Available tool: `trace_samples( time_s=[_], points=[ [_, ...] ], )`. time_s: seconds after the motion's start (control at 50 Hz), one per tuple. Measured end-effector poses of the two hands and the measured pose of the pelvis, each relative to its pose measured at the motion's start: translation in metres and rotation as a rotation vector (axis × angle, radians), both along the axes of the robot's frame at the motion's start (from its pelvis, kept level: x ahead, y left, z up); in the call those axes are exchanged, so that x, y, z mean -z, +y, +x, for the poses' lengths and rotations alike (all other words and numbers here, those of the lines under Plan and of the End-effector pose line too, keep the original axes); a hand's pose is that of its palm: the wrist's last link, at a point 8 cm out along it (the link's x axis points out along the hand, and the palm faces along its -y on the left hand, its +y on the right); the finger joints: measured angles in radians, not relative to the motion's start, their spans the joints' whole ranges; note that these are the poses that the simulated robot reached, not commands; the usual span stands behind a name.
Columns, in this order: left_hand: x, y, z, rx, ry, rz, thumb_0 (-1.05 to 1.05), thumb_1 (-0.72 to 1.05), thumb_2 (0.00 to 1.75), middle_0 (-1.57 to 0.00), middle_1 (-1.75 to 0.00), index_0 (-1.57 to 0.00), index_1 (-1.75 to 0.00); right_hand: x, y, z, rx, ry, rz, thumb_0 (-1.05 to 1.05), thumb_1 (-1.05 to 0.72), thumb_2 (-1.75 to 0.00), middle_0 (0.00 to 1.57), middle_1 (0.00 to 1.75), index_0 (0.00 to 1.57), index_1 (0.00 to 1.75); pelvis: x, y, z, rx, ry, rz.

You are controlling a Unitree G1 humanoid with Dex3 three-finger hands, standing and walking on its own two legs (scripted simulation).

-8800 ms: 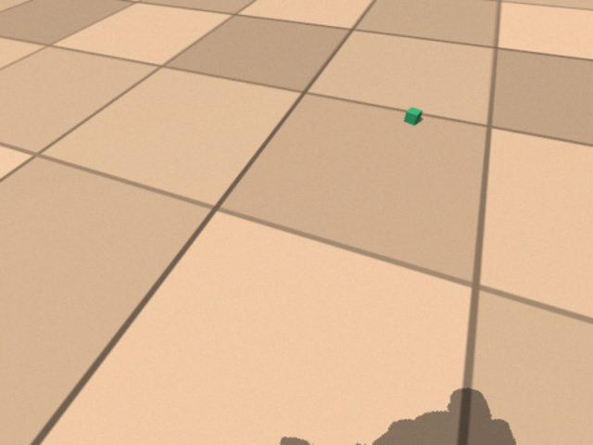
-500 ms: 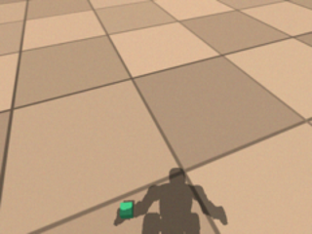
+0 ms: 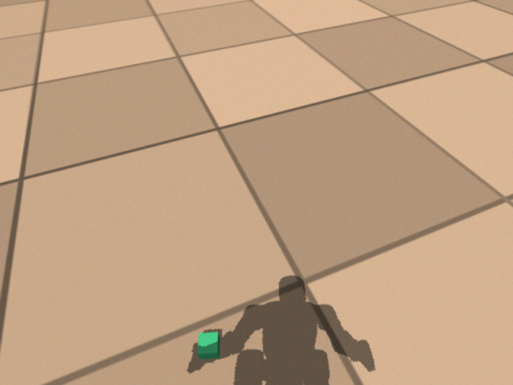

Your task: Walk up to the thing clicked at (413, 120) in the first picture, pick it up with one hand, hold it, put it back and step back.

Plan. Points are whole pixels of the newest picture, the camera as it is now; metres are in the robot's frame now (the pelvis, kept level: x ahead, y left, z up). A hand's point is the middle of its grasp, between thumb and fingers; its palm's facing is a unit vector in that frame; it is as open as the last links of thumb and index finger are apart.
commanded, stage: stand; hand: left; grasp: from above
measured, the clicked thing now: (209, 345) +0.41 +0.21 -0.75
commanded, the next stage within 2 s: rise first in 0.70 s
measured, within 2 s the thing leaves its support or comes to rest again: neither
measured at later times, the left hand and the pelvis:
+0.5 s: hand out of the picture +0.07 +0.26 -0.16, palm faces -0.02 -0.94 -0.35, open 7.4 cm; pelvis +0.00 +0.00 +0.00, yaw +0 degrees
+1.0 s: hand out of the picture +0.14 +0.25 -0.17, palm faces +0.02 -0.94 -0.33, open 8.3 cm; pelvis -0.02 +0.00 -0.02, yaw +1 degrees
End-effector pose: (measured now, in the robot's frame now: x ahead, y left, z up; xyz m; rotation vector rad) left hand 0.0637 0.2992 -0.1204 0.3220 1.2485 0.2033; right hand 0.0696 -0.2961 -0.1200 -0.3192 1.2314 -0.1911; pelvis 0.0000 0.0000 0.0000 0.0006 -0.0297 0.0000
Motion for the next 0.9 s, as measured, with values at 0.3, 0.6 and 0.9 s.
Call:
trace_samples(
  time_s=[0.3, 0.6, 0.9],
  points=[
    [0.000, 0.000, 0.000, -0.002, -0.001, -0.001, 0.00, 0.90, 0.90, -0.21, -0.30, -0.21, -0.30, 0.001, 0.001, 0.001, -0.002, 0.003, 0.002, 0.01, -0.90, -0.90, 0.21, 0.30, 0.20, 0.30, 0.000, 0.000, 0.001, -0.003, 0.001, 0.000],
    [0.000, 0.000, 0.000, 0.000, 0.002, -0.001, 0.00, 0.90, 0.90, -0.21, -0.30, -0.21, -0.30, 0.000, 0.001, 0.001, -0.004, -0.001, 0.001, 0.01, -0.90, -0.90, 0.21, 0.30, 0.20, 0.30, 0.000, 0.001, 0.001, 0.000, 0.000, 0.000],
    [0.003, -0.004, 0.025, -0.036, -0.097, -0.009, 0.00, 0.84, 0.90, -0.21, -0.36, -0.21, -0.36, -0.001, 0.010, 0.007, -0.002, -0.091, 0.006, 0.01, -0.91, -0.90, 0.20, 0.30, 0.20, 0.30, 0.005, 0.000, -0.007, -0.014, 0.045, -0.002]
  ],
)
